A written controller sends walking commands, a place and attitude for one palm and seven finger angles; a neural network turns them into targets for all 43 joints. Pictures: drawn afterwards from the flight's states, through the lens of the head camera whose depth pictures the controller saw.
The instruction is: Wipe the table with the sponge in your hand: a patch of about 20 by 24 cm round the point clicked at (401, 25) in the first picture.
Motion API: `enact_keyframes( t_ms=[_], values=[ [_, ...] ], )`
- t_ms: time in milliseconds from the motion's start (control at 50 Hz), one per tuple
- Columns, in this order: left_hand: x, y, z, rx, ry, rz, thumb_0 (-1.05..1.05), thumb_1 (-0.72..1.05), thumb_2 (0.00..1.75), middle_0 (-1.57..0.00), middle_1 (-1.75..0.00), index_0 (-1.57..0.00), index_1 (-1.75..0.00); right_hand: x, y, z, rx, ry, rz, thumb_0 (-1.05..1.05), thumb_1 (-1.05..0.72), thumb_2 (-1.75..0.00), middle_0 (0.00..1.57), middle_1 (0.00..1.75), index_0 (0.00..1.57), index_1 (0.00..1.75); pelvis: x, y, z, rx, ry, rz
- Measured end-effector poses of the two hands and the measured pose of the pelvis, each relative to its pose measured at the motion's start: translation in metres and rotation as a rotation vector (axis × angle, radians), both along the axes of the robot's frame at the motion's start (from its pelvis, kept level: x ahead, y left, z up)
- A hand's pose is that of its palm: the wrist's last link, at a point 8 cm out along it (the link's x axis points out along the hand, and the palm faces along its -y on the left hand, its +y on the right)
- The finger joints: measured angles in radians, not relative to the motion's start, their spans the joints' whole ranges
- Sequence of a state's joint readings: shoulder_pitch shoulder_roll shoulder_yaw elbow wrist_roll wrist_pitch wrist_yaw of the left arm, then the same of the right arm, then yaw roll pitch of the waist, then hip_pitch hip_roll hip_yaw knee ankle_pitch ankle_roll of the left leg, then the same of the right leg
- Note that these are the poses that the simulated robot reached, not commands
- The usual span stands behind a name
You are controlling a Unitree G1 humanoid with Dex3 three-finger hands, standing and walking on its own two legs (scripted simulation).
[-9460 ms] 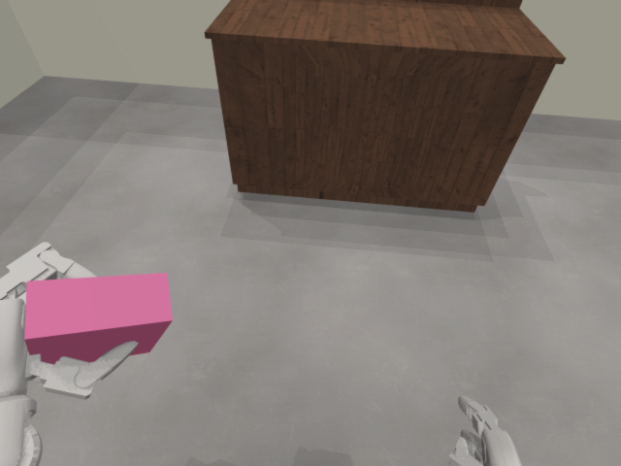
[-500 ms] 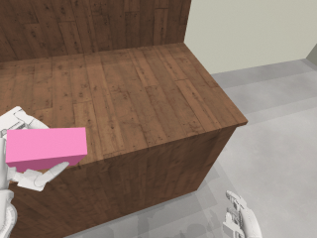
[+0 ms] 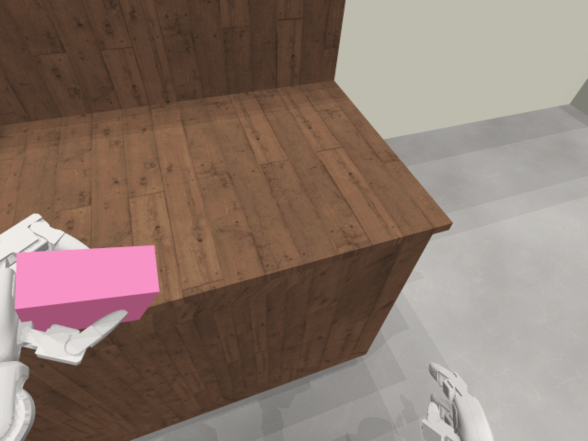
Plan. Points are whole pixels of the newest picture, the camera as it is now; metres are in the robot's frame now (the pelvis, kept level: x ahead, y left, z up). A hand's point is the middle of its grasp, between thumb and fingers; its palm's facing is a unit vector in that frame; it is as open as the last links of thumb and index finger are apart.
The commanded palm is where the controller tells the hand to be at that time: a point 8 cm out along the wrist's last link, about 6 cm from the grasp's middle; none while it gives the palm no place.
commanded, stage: shuffle to correct the standing spot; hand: left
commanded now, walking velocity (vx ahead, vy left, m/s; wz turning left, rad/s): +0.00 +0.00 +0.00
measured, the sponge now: (108, 290) +0.23 +0.22 +0.14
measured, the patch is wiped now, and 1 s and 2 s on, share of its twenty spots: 0.00 0.00 0.00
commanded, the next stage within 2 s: come to a stop and stand still in 0.86 s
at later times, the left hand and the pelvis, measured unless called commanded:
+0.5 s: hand (88, 253) +0.26 +0.25 +0.16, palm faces +0.41 -0.83 -0.38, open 9.2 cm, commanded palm +0.20 +0.28 +0.17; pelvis +0.04 +0.00 -0.01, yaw +1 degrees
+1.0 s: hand (104, 224) +0.30 +0.25 +0.15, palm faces +0.41 -0.83 -0.38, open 9.2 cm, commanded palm +0.26 +0.29 +0.17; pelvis +0.09 +0.01 -0.02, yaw -1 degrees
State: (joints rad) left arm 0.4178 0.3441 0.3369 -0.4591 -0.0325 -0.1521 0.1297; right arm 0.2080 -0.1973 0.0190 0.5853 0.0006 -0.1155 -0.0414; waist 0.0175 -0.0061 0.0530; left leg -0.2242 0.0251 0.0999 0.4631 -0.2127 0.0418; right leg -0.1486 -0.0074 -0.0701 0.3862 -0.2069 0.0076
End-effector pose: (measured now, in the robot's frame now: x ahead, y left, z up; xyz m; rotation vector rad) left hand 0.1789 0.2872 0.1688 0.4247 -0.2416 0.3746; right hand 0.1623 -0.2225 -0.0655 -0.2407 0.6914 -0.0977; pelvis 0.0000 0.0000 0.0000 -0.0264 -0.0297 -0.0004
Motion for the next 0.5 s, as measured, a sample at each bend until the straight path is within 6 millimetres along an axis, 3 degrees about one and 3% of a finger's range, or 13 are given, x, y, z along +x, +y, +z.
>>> enact_keyframes(
  t_ms=[260,500],
  values=[
    [0.003,0.003,-0.006,-0.009,0.002,0.01,-0.01,-0.42,1.01,-0.83,-1.34,-0.83,-1.34,0.011,-0.005,-0.001,-0.02,-0.002,-0.013,0.01,-0.9,-0.9,0.21,0.3,0.2,0.3,0.013,0.001,-0.005,-0.005,0.009,0.007],
    [0.043,0.001,0.001,0.047,-0.038,-0.007,-0.01,-0.42,1.01,-0.83,-1.34,-0.83,-1.34,0.036,0.001,-0.018,0.017,0.03,-0.019,0.01,-0.9,-0.9,0.2,0.3,0.2,0.3,0.042,0.001,-0.012,-0.003,0.021,0.018]
  ],
)
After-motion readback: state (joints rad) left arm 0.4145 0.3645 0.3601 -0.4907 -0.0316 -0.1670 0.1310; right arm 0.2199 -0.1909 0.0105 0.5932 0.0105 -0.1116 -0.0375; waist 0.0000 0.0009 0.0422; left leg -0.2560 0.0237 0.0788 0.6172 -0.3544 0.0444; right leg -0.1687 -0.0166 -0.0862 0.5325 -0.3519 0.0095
